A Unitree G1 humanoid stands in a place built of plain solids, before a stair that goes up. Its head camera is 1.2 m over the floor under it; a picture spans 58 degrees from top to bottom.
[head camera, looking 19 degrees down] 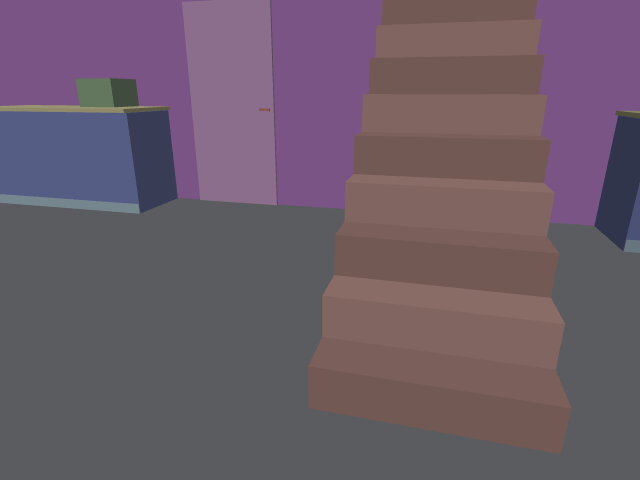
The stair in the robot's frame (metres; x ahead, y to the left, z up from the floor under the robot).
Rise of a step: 0.20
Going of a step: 0.22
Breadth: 0.92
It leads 15 degrees to the right of straight ahead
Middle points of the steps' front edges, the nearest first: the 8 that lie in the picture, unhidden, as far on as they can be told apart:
1.30 -0.40 0.20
1.51 -0.45 0.39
1.72 -0.51 0.59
1.94 -0.56 0.79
2.15 -0.62 0.99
2.36 -0.68 1.18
2.57 -0.73 1.38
2.78 -0.79 1.58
